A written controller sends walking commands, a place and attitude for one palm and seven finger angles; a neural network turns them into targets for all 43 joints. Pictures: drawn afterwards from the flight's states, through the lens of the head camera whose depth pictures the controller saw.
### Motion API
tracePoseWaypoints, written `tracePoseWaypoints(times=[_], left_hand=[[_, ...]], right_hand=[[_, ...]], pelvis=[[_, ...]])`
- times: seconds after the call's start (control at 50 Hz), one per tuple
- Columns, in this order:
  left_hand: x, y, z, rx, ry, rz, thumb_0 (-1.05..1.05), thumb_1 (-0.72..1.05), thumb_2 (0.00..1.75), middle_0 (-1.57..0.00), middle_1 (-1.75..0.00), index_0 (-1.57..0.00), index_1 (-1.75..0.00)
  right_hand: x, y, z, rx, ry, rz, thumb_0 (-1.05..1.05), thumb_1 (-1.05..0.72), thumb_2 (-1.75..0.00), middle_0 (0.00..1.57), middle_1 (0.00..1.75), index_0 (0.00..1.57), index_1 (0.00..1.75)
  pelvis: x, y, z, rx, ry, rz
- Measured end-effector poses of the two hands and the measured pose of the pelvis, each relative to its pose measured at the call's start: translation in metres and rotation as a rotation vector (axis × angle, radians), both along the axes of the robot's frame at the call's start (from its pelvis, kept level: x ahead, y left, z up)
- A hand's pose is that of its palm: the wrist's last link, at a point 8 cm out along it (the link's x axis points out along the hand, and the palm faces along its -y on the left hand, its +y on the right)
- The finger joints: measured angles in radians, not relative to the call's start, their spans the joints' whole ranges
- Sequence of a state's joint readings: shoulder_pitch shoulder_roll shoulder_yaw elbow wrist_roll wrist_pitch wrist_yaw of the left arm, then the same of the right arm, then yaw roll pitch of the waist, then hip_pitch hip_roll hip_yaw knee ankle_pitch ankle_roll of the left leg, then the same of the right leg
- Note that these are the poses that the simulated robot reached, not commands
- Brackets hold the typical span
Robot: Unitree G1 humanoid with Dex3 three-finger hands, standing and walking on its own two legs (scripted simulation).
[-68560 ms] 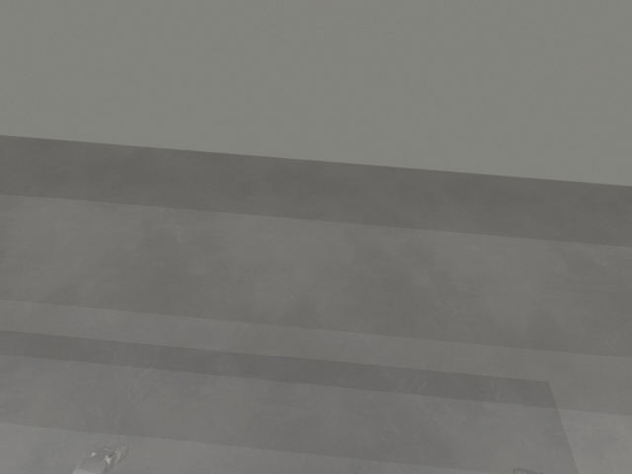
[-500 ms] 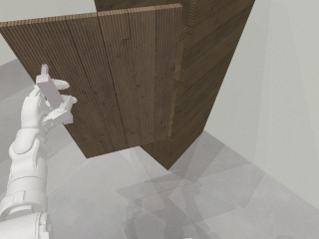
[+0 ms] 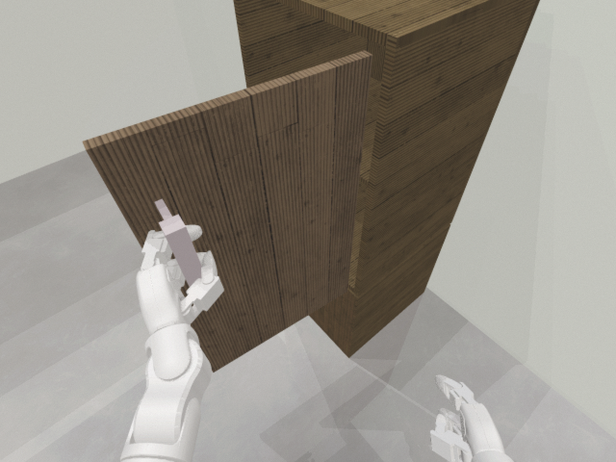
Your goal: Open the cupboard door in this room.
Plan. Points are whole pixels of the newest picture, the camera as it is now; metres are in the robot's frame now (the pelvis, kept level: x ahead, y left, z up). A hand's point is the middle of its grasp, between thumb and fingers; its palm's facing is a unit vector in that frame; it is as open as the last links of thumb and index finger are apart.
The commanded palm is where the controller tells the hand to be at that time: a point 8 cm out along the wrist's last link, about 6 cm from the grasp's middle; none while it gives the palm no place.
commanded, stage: pull the door open along its arc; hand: left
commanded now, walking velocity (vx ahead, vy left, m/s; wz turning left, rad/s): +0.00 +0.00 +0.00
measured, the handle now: (183, 254) +0.35 +0.19 +0.09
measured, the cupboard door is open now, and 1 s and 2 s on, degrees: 84 94 96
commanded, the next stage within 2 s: open thumb and fingers to let go in 0.20 s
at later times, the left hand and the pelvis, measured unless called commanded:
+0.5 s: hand (245, 306) +0.28 +0.10 +0.09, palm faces +0.44 -0.90 -0.01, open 6.7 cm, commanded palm +0.23 +0.14 +0.09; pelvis +0.00 -0.02 +0.00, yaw +2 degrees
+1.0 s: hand (239, 303) +0.28 +0.10 +0.09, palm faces +0.41 -0.91 -0.01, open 14.4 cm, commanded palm +0.23 +0.14 +0.09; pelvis -0.02 +0.01 +0.00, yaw +1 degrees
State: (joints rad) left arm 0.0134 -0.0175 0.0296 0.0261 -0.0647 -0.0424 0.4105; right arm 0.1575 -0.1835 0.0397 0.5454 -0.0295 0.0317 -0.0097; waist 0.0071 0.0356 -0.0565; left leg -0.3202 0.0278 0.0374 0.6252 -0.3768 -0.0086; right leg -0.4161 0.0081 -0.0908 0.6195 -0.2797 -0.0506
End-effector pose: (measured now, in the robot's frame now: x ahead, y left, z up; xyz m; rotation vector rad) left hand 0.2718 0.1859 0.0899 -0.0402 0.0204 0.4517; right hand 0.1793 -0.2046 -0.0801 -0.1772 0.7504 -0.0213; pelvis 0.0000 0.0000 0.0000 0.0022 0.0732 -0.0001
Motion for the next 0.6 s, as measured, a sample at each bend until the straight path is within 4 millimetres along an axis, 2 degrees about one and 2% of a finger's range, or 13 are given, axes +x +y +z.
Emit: tracePoseWaypoints(times=[0.2, 0.32, 0.48, 0.6], left_hand=[[-0.030, -0.036, 0.002, 0.010, 0.021, 0.002, 0.03, 0.67, 0.73, -0.31, -1.32, -0.35, -1.33], [-0.044, -0.059, 0.002, 0.019, 0.019, -0.026, 0.02, 0.67, 0.73, -0.31, -1.33, -0.36, -1.34], [-0.037, -0.053, 0.002, 0.044, 0.010, 0.007, 0.01, 0.57, 0.74, -0.36, -1.33, -0.37, -1.33], [-0.036, -0.048, 0.003, 0.034, 0.012, 0.000, 0.01, 0.35, 0.66, -0.35, -1.30, -0.37, -1.30]], right_hand=[[-0.015, -0.025, -0.009, -0.034, 0.062, -0.026, 0.01, -0.91, -0.90, 0.20, 0.30, 0.20, 0.30], [-0.012, -0.031, -0.010, -0.046, 0.053, -0.021, 0.02, -0.91, -0.90, 0.20, 0.30, 0.20, 0.30], [0.000, -0.019, -0.007, -0.045, 0.030, 0.011, 0.02, -0.91, -0.90, 0.20, 0.30, 0.20, 0.30], [0.004, -0.004, -0.002, -0.020, 0.002, 0.028, 0.02, -0.91, -0.90, 0.20, 0.30, 0.20, 0.30]], pelvis=[[0.006, -0.012, 0.001, 0.001, -0.034, 0.011], [0.006, -0.015, 0.000, 0.002, -0.045, 0.021], [-0.002, -0.016, -0.001, 0.002, -0.052, 0.035], [-0.005, -0.011, 0.000, 0.002, -0.054, 0.034]])
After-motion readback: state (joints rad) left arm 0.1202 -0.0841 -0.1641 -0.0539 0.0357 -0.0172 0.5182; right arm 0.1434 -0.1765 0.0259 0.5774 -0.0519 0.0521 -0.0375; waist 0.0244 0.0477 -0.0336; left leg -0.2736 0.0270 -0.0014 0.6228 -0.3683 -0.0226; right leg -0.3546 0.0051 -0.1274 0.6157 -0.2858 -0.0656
